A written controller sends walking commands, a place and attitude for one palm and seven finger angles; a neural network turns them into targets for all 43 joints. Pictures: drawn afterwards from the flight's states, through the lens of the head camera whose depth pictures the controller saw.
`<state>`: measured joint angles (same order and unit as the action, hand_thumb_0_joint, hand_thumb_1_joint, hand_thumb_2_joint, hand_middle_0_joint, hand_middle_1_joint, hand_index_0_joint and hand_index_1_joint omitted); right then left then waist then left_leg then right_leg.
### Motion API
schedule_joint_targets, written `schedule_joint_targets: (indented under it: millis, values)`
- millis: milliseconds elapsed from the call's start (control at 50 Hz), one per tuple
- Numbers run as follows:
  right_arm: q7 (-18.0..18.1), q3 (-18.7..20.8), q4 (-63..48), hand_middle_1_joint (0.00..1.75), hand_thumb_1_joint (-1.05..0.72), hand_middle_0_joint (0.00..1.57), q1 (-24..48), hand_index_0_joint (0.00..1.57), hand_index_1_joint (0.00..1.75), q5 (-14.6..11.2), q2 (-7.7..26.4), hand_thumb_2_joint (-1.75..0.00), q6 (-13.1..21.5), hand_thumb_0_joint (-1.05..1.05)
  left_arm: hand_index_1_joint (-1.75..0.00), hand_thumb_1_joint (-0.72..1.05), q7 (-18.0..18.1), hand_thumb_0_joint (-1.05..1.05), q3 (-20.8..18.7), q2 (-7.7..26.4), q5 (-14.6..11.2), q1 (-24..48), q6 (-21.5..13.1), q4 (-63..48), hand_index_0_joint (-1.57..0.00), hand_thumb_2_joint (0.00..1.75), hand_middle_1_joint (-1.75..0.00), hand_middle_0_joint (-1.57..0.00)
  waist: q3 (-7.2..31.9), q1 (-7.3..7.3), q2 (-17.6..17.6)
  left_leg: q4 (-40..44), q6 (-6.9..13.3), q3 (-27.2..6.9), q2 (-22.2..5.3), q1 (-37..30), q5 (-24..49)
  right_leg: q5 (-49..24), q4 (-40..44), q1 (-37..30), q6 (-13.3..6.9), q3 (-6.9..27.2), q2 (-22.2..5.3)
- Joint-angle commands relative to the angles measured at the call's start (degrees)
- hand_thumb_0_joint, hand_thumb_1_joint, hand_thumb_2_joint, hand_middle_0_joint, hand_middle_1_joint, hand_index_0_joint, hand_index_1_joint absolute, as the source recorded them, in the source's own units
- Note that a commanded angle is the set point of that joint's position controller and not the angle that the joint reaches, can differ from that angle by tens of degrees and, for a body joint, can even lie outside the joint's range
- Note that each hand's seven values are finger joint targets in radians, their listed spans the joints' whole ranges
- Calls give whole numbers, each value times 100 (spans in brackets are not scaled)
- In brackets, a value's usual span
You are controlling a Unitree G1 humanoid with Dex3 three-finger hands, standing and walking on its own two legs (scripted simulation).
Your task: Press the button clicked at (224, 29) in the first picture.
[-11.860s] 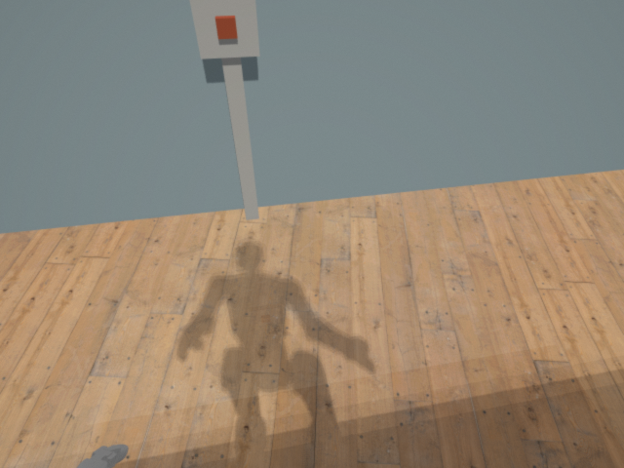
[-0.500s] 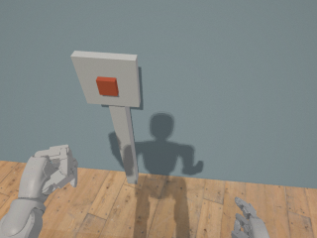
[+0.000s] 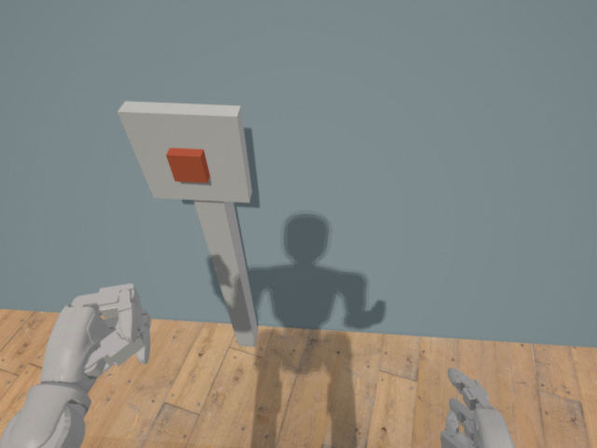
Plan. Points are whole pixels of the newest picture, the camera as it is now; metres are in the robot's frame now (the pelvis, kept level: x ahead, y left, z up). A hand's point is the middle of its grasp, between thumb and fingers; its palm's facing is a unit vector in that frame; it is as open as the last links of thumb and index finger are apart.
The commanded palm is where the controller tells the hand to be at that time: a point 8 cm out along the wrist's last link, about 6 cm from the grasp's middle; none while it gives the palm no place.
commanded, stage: aim a knuckle at the button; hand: left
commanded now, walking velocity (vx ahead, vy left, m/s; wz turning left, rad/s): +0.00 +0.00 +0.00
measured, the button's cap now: (189, 164) +0.52 +0.22 +0.09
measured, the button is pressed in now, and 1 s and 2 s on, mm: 0 0 0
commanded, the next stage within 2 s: none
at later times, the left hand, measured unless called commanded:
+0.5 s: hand (160, 274) +0.31 +0.21 +0.07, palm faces +0.02 -1.00 -0.02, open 3.1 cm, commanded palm +0.29 +0.26 +0.08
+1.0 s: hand (185, 233) +0.39 +0.20 +0.06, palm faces +0.00 -1.00 +0.00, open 3.1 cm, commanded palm +0.37 +0.25 +0.07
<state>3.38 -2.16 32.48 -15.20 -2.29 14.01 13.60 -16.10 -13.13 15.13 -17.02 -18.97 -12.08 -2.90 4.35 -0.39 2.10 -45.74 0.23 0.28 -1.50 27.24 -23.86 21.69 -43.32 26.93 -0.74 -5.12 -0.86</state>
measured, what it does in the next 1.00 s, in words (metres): stands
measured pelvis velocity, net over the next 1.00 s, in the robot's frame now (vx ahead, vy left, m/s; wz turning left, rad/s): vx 0.00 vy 0.01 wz -0.03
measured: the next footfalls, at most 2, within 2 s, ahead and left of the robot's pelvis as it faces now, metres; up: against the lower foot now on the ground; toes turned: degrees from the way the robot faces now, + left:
none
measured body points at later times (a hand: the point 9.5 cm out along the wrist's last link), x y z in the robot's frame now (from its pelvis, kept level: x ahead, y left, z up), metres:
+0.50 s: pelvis +0.00 -0.01 +0.00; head +0.04 -0.01 +0.45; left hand +0.31 +0.26 +0.08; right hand +0.14 -0.26 -0.09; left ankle -0.01 +0.11 -0.71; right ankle +0.00 -0.11 -0.71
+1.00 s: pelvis +0.00 +0.01 -0.01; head +0.06 +0.01 +0.44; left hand +0.39 +0.25 +0.07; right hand +0.10 -0.25 -0.11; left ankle -0.01 +0.11 -0.71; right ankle +0.00 -0.11 -0.71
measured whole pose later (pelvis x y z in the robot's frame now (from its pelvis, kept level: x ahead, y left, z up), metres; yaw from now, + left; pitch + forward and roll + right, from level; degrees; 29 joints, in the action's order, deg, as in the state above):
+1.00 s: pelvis +0.00 +0.01 -0.01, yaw -2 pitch +11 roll -1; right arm 2.7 -1.6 35.9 -17.1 -1.6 14.2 5.0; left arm -15.0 -17.2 18.4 -12.4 22.7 -17.9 38.3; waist 4.0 3.0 0.3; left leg -47.2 0.9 2.1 -1.4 34.4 -23.9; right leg 21.3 -45.3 35.0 -0.2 -3.1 -1.0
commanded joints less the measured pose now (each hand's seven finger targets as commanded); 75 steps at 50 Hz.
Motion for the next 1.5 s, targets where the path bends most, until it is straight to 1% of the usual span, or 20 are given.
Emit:
schedule_joint_targets:
  millis: [0,120,200,220,280,420,600,720,780,840,860,1000,1020,1120,1160,1220,1280,1380,1460,1480]
  values:
    - [75,259,-781,30,-90,20,438,20,30,-30,711,-90,349,0,-150,90,61,0,-461,817,-125,1128,-503,-1091,-130,90,-150,-130,562,98,116,716,59,-142,161,-258,1136,-898,664,-328,20,170,116]
    - [153,270,-620,30,-90,20,403,20,30,-39,805,-90,297,0,-150,90,-119,0,-527,1103,-85,1936,-376,-190,-130,90,-150,-130,571,179,-278,618,110,-124,189,1,908,-554,819,-341,59,398,58]
    - [191,265,-603,30,-90,20,447,20,30,-52,777,-90,263,0,-150,90,-178,0,-597,1232,-74,2605,-370,-3,-130,90,-150,-130,944,128,72,630,96,-85,202,-186,1139,-899,733,-512,44,403,26]
    - [195,254,-582,30,-90,20,428,20,30,-27,784,-90,241,0,-150,90,-156,0,-689,1341,-103,2809,-400,58,-130,90,-150,-130,981,149,-139,607,102,-107,192,-84,1170,-905,725,-589,57,433,34]
    - [172,260,-565,30,-90,20,424,20,30,-28,742,-90,210,0,-150,90,-126,0,-753,1299,-111,2943,-483,304,-130,90,-150,-130,1168,65,114,629,83,-56,209,-211,1439,-1325,637,-733,37,425,23]
    - [98,333,-538,30,-90,20,241,20,30,-30,826,-90,3,0,-150,90,-179,0,-893,1431,-59,2995,-434,1220,-130,90,-150,-130,1164,41,-253,623,77,13,192,-18,1736,-1876,550,-861,46,414,26]
    - [79,377,-436,30,-90,20,54,20,30,7,806,-90,-154,0,-150,90,-83,0,-637,1288,69,4304,-816,1194,-130,90,-150,-130,1589,207,196,587,56,-21,151,-446,2074,-2126,371,-618,0,330,78]
    - [70,383,-284,30,-90,20,-91,20,30,7,896,-90,-377,0,-150,90,-29,0,-784,1529,205,4821,-717,2327,-130,90,-150,-130,1283,287,-210,567,69,-46,131,-64,1663,-1739,385,-388,0,333,81]
    - [64,367,-322,30,-90,20,-122,20,30,-3,872,-90,-471,0,-150,90,-35,0,-489,1312,288,5455,-709,2430,-130,90,-150,-130,1503,342,98,561,51,-60,141,-199,1698,-1702,330,-246,-20,309,70]
    - [50,387,-291,30,-90,20,-268,20,30,38,904,-90,-560,0,-150,90,36,0,-786,1665,318,5773,-822,2608,-130,90,-150,-130,1826,315,25,475,51,-93,105,-254,1930,-1881,237,-309,-26,320,105]
    - [30,379,-318,30,-90,20,-269,20,30,53,879,-90,-571,0,-150,90,45,0,-677,1526,320,5829,-882,2556,-130,90,-150,-130,1969,308,117,449,48,-78,121,-307,2027,-1994,204,-370,-26,336,105]
    - [-38,390,-195,30,-90,20,-479,20,30,65,916,-90,-774,0,-150,90,151,0,-625,1519,477,6466,-982,3468,-130,90,-150,-130,1706,424,180,399,9,-109,88,-92,1884,-1747,124,63,-46,278,132]
    - [-41,400,-179,30,-90,20,-533,20,30,68,947,-90,-817,0,-150,90,156,0,-707,1624,499,6467,-963,3682,-130,90,-150,-130,1689,442,-54,365,37,-112,79,-1,1854,-1739,122,54,-49,284,150]
    - [-79,434,-164,30,-90,20,-696,20,30,96,952,-90,-946,0,-150,90,202,0,-670,1692,589,7125,-1123,3760,-130,90,-150,-130,2070,473,309,244,10,-157,58,-198,2162,-1794,4,231,-71,295,162]
    - [-93,430,-93,30,-90,20,-739,20,30,102,945,-90,-988,0,-150,90,259,0,-531,1559,603,7499,-1213,3907,-130,90,-150,-130,2078,589,271,207,8,-168,43,-252,2038,-1682,12,415,-48,287,181]
    - [-102,453,-124,30,-90,20,-821,20,30,134,1022,-90,-1054,0,-150,90,318,0,-995,2011,611,7102,-1306,4152,-130,90,-150,-130,2290,428,-88,229,37,-151,54,1,2000,-1769,-19,58,-60,314,192]
    - [-151,466,-225,30,-90,20,-807,20,30,121,954,-90,-1100,0,-150,90,310,0,-946,1885,640,6791,-1320,3945,-130,90,-150,-130,2475,317,349,238,13,-81,57,-136,2372,-2062,-62,-68,-63,332,165]
    - [-153,454,-338,30,-90,20,-780,20,30,81,983,-90,-1225,0,-150,90,247,0,-1063,2018,582,6568,-1208,4067,-130,90,-150,-130,1917,380,-219,337,91,35,70,461,1767,-1926,88,-218,-29,376,189]
    - [-117,469,-398,30,-90,20,-722,20,30,75,917,-90,-1211,0,-150,90,173,0,-1016,1947,509,6639,-1368,3451,-130,90,-150,-130,2239,382,306,304,94,60,78,49,1969,-2055,98,-269,-51,426,199]
    - [-112,458,-372,30,-90,20,-718,20,30,81,906,-90,-1200,0,-150,90,161,0,-929,1854,474,6710,-1406,3375,-130,90,-150,-130,2254,427,218,296,98,49,67,-2,1960,-2051,112,-248,-38,417,209]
